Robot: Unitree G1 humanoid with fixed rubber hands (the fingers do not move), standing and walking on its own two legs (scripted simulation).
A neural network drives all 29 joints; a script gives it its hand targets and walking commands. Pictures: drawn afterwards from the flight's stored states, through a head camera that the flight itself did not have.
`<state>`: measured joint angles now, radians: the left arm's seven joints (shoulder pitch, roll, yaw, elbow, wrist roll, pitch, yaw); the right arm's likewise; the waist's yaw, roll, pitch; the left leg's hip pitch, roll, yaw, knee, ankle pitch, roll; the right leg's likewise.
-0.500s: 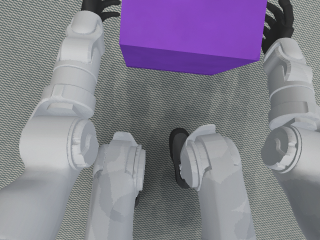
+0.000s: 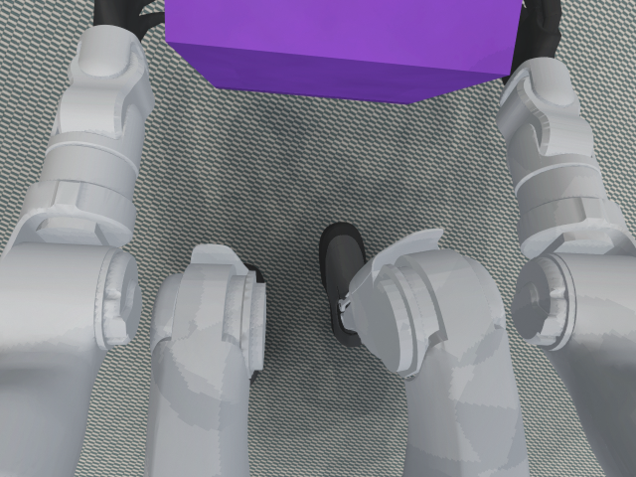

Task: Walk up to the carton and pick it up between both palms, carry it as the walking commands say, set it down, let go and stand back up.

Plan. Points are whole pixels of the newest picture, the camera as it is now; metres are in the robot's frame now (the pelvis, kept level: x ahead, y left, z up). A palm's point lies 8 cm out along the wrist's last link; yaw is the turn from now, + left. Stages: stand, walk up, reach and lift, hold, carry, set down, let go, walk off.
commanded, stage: set down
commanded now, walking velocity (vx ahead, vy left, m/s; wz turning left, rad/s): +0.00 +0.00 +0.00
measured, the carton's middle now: out of the picture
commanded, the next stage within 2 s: let go in 1.80 s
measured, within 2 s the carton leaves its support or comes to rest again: neither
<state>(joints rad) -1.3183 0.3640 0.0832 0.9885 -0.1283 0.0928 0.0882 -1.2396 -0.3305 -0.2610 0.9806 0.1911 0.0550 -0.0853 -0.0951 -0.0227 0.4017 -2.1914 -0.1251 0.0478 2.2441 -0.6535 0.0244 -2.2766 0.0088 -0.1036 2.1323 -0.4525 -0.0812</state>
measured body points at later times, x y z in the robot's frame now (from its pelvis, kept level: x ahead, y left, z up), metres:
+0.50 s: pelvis +0.01 +0.02 -0.01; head +0.36 +0.03 +0.27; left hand +0.58 +0.18 -0.17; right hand +0.51 -0.28 -0.14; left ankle +0.10 +0.10 -0.33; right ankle +0.14 -0.09 -0.33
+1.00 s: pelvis -0.03 +0.00 +0.09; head +0.31 -0.03 +0.37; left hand +0.58 +0.16 +0.01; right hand +0.49 -0.30 +0.01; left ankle +0.09 +0.09 -0.33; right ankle +0.14 -0.09 -0.33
